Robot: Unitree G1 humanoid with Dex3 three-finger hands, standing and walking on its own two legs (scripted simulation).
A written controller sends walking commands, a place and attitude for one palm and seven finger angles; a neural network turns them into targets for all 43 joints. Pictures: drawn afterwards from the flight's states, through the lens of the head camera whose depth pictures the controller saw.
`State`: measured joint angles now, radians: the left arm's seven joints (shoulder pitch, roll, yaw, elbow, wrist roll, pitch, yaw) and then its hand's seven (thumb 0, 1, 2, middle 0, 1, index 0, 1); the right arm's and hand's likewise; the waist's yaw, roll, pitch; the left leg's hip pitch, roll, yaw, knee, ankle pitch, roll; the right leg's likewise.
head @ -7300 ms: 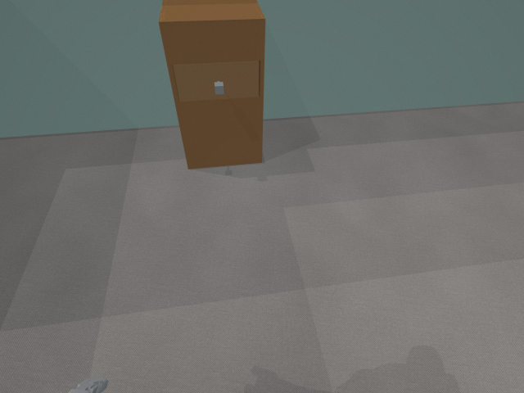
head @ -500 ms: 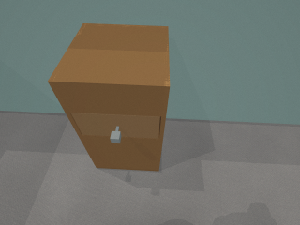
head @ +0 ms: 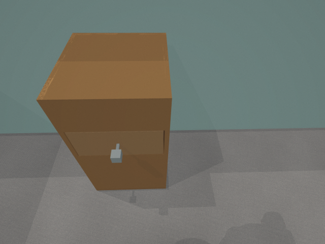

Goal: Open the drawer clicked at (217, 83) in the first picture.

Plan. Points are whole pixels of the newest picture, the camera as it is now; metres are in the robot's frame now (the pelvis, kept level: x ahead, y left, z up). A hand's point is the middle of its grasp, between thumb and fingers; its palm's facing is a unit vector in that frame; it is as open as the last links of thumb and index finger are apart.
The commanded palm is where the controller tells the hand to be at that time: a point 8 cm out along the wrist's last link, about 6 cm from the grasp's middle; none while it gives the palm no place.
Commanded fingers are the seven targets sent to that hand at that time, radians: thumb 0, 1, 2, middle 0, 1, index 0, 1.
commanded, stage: look again from close up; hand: left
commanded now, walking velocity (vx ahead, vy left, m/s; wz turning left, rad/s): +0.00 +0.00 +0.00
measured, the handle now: (117, 152) +0.49 +0.21 -0.25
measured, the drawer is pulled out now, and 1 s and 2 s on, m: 0.00 0.00 0.00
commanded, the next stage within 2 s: raise the hand with hooked fingers in 0.34 s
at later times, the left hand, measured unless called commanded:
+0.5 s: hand out of the picture +0.00 +0.20 -0.16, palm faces -0.05 -0.97 -0.26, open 7.4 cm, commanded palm +0.08 +0.24 -0.06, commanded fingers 0.00 0.81 0.86 -0.21 -0.36 -0.21 -0.36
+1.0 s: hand out of the picture +0.13 +0.24 -0.06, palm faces -0.01 -0.09 -1.00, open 9.4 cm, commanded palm +0.13 +0.24 +0.01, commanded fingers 0.00 0.22 0.61 -0.25 -0.74 -0.25 -0.74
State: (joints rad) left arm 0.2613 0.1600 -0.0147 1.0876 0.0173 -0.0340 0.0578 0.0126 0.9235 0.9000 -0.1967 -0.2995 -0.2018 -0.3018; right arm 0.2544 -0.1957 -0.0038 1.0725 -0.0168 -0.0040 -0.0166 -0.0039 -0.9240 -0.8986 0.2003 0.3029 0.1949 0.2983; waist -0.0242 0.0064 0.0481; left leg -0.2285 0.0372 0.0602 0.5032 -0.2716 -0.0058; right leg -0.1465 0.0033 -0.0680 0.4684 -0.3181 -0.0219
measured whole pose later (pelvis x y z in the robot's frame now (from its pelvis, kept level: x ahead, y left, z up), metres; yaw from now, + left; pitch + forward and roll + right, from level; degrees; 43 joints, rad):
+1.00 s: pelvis -0.04 -0.01 -0.04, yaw +0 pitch +8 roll +1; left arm 0.42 0.36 -0.07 0.05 1.09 -0.02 0.48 0.01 0.43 0.70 -0.25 -0.60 -0.26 -0.60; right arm 0.07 -0.24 -0.04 0.53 -0.08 0.06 0.00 0.01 -0.91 -0.90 0.20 0.30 0.20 0.30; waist 0.12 -0.02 -0.11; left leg -0.64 0.03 0.06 0.86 -0.36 -0.01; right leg -0.60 0.00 -0.06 0.91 -0.46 -0.07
